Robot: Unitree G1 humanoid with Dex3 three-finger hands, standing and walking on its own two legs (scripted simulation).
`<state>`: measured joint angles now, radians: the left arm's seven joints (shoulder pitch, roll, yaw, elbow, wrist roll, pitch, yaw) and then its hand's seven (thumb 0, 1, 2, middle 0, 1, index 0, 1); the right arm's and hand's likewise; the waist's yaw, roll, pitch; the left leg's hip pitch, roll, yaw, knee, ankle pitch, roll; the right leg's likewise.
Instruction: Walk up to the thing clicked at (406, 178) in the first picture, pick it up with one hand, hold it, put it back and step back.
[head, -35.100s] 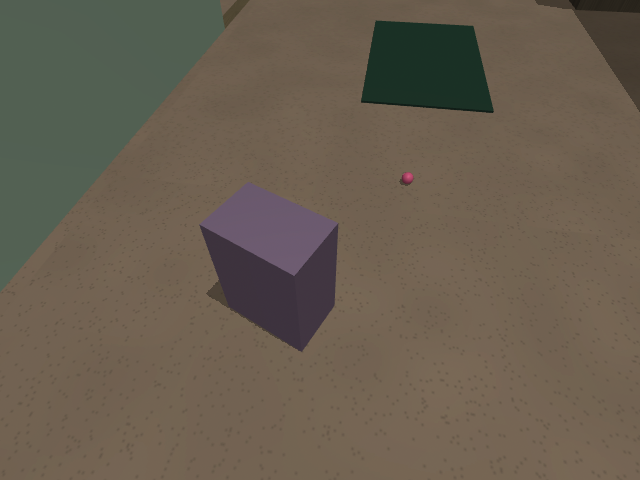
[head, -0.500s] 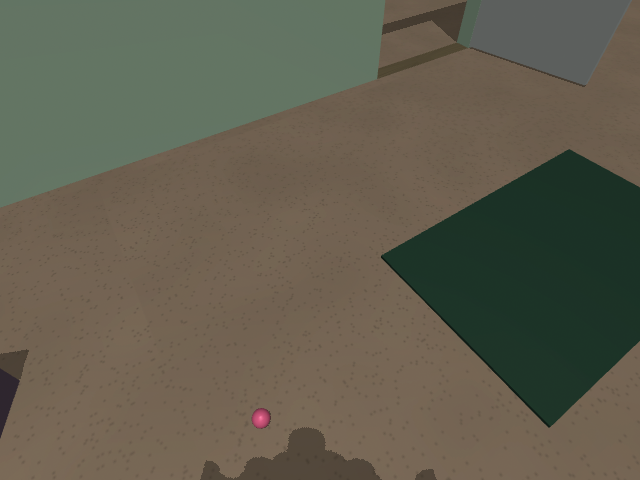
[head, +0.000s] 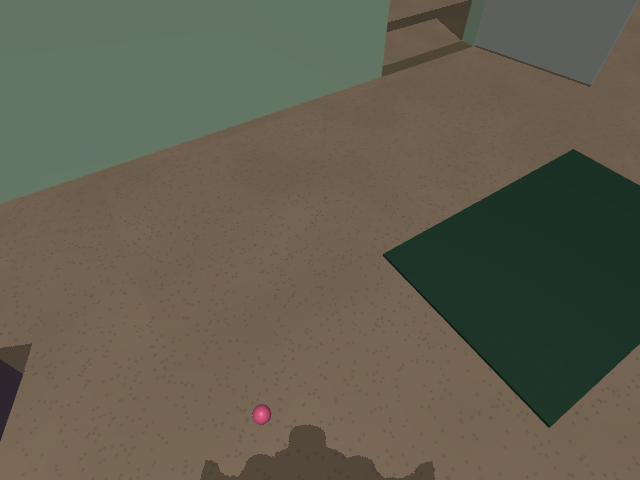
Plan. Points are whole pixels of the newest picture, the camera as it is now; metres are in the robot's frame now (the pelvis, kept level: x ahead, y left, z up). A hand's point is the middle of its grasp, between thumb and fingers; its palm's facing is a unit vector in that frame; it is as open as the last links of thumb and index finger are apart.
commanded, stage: stand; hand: left
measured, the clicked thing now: (261, 414) +0.41 +0.20 -0.76
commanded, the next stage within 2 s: none
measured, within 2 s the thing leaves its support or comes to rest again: neither
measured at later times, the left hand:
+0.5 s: hand out of the picture +0.06 +0.26 -0.16, palm faces -0.02 -0.94 -0.34, open 7.4 cm
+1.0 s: hand out of the picture +0.07 +0.26 -0.16, palm faces -0.02 -0.94 -0.34, open 7.4 cm
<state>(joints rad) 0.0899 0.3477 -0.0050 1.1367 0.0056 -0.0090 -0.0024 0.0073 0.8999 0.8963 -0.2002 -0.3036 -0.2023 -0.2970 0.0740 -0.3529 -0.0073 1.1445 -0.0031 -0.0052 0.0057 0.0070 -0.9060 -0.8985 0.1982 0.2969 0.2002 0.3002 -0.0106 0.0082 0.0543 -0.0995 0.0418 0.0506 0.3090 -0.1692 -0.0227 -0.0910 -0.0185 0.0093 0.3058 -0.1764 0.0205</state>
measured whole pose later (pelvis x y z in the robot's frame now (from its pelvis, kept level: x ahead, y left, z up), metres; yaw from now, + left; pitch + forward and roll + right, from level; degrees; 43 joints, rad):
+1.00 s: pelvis +0.00 +0.00 +0.00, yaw +1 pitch -2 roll +0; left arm 0.12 0.35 -0.01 1.13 0.01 -0.01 -0.01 0.01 0.90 0.90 -0.20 -0.30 -0.20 -0.30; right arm 0.11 -0.35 -0.01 1.14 -0.01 -0.01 0.01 0.01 -0.91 -0.90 0.20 0.30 0.20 0.30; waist -0.01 0.01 0.05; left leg -0.11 0.03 0.03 0.31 -0.17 -0.02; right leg -0.10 -0.03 -0.01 0.31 -0.18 0.03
